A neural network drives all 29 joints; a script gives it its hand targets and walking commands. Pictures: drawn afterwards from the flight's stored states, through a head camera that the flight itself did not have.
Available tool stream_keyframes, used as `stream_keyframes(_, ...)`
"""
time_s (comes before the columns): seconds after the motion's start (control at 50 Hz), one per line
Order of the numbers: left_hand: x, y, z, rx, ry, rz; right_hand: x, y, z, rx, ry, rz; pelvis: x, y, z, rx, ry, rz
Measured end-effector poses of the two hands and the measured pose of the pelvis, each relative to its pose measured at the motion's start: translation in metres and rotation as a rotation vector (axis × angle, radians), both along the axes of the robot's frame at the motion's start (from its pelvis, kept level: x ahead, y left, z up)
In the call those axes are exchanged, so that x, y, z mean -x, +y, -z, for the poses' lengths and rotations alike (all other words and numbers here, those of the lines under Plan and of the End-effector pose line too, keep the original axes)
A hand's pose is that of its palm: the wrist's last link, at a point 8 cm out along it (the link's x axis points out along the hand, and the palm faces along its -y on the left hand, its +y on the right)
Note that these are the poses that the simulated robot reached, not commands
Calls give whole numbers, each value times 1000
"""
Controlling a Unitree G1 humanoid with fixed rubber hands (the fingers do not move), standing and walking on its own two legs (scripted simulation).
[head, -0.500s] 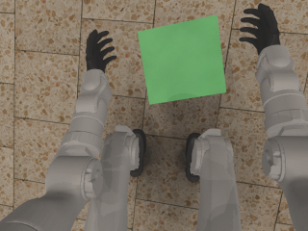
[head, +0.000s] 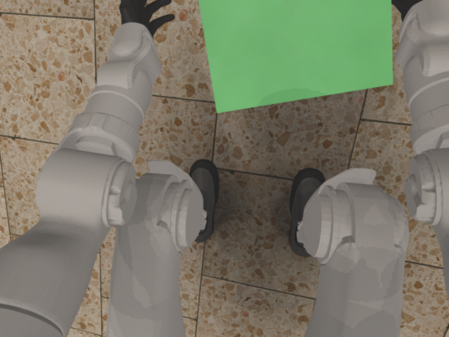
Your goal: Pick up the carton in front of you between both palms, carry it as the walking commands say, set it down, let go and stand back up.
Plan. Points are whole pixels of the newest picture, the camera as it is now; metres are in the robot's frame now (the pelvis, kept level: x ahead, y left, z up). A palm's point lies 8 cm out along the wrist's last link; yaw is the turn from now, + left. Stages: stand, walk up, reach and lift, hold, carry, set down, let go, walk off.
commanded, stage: reach and lift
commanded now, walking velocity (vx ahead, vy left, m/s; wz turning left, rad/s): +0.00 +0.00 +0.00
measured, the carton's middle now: (286, 35) +0.51 -0.07 -0.25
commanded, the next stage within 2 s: none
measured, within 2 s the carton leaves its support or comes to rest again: leaves its support in 0.70 s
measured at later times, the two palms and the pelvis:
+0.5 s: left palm (166, 21) +0.52 +0.09 -0.16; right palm out of the picture +0.53 -0.21 -0.17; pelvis +0.00 +0.00 +0.01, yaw -1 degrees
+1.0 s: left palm (149, 14) +0.50 +0.08 -0.07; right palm out of the picture +0.50 -0.22 -0.07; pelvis +0.00 +0.01 +0.02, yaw -5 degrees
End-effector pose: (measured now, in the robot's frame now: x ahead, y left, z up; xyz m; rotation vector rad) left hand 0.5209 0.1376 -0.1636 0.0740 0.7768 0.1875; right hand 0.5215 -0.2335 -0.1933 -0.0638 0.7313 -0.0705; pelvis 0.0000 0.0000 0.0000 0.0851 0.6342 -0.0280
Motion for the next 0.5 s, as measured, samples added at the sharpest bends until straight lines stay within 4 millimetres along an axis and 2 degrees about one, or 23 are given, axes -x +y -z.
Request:
stream_keyframes(0.12,-5,-8,1,14,-14,9,-2,0,-4,3,-23,-1,-5,-1,3,6,-4,1)
stream_keyframes(0.34,6,-18,-4,29,-4,24,-2,9,-19,0,4,-11,-5,0,-6,5,23,3)
stream_keyframes(0.44,2,-40,-6,57,-13,69,-5,22,-22,-13,-2,-32,-3,1,-9,8,23,-1)
stream_keyframes(0.5,1,-44,-5,47,-14,36,-5,22,-22,-4,12,-30,-2,2,-9,9,25,2)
